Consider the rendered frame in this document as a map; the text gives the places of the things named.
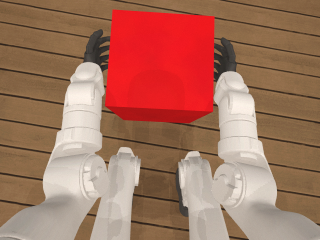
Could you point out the robot right shin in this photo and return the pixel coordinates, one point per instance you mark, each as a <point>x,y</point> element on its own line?
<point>205,162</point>

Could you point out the robot right forearm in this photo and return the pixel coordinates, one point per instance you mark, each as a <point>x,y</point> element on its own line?
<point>237,122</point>

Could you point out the left robot upper arm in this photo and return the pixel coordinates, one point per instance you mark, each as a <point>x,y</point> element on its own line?
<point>72,184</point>

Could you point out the left robot thigh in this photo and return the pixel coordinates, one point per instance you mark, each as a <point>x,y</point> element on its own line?
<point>113,219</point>

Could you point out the right robot upper arm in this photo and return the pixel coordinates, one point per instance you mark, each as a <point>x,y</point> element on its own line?
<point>248,193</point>

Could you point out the carton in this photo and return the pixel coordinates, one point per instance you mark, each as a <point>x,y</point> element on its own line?
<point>160,66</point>

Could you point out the robot left forearm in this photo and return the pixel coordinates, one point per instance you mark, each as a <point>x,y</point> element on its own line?
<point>82,113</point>

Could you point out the robot left hand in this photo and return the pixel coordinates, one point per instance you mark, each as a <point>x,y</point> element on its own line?
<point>93,51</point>

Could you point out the robot right hand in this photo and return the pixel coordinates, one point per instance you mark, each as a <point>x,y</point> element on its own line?
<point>226,60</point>

